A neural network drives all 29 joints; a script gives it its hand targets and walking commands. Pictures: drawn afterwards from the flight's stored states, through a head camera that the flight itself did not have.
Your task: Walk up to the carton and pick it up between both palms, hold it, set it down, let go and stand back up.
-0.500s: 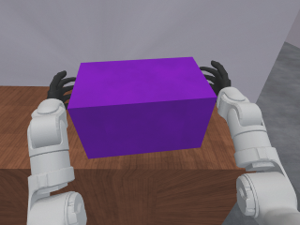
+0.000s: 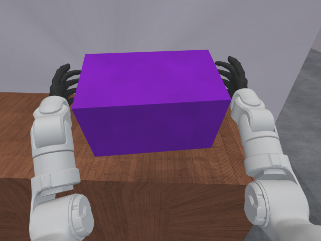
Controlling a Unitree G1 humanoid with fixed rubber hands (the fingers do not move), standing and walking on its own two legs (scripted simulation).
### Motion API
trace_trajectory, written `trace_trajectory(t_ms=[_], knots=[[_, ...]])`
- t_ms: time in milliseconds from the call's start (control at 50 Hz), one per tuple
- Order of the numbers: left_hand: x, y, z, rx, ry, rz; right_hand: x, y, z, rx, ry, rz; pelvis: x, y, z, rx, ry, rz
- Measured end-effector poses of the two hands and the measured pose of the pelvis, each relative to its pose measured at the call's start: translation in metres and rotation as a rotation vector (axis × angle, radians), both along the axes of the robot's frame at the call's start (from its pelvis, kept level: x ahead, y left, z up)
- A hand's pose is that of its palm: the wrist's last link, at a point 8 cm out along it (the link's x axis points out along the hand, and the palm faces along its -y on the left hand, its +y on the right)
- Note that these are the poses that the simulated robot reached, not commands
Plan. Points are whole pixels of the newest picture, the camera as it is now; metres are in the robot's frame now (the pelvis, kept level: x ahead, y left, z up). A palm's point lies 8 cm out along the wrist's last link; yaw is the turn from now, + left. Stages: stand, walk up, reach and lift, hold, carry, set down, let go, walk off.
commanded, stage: set down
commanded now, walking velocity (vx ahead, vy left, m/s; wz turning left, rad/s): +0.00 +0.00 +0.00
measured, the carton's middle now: (151, 103) +0.41 +0.01 +0.21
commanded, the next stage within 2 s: none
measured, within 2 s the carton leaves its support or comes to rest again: neither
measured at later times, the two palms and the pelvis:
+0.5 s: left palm (75, 118) +0.40 +0.20 +0.18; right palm (228, 106) +0.40 -0.20 +0.20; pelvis +0.03 +0.01 +0.00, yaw +0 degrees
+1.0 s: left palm (75, 118) +0.42 +0.21 +0.16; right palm (221, 111) +0.41 -0.19 +0.17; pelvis +0.02 +0.01 +0.00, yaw +0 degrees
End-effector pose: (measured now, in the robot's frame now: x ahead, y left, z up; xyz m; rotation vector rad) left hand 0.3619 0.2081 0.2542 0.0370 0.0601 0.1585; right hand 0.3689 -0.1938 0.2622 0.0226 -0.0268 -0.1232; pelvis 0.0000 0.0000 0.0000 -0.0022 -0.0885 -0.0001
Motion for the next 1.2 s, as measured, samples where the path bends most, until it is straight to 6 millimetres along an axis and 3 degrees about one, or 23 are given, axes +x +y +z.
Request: trace_trajectory(t_ms=[100, 260, 340, 460, 580, 800, 1200], knots=[[0.011, 0.004, -0.01, 0.006, 0.028, -0.02, 0.011, 0.005, -0.011, -0.016, -0.006, 0.0, 0.005, 0.0, 0.0, 0.003, -0.03, 0.009], [0.03, 0.007, -0.067, 0.013, 0.11, -0.024, 0.028, 0.008, -0.053, -0.054, 0.027, -0.008, 0.015, 0.001, 0.0, -0.001, -0.022, 0.012], [0.034, 0.003, -0.085, 0.016, 0.107, -0.031, 0.03, 0.004, -0.067, -0.067, 0.02, -0.012, 0.023, 0.003, 0.0, -0.008, -0.003, 0.014], [0.035, -0.004, -0.081, 0.033, 0.081, -0.039, 0.027, -0.003, -0.066, -0.053, -0.01, -0.019, 0.03, 0.005, -0.001, -0.012, 0.003, 0.009], [0.034, -0.004, -0.069, 0.028, 0.095, -0.038, 0.026, -0.003, -0.06, -0.04, 0.002, -0.023, 0.024, 0.006, 0.0, -0.006, -0.014, 0.003], [0.036, 0.009, -0.079, -0.004, 0.15, -0.033, 0.029, 0.01, -0.07, -0.04, 0.062, -0.023, 0.008, 0.007, 0.001, 0.001, 0.011, 0.002], [0.078, -0.01, -0.101, 0.026, 0.189, -0.073, 0.054, -0.009, -0.099, -0.043, 0.11, -0.064, 0.03, 0.008, 0.001, -0.002, 0.048, -0.011]])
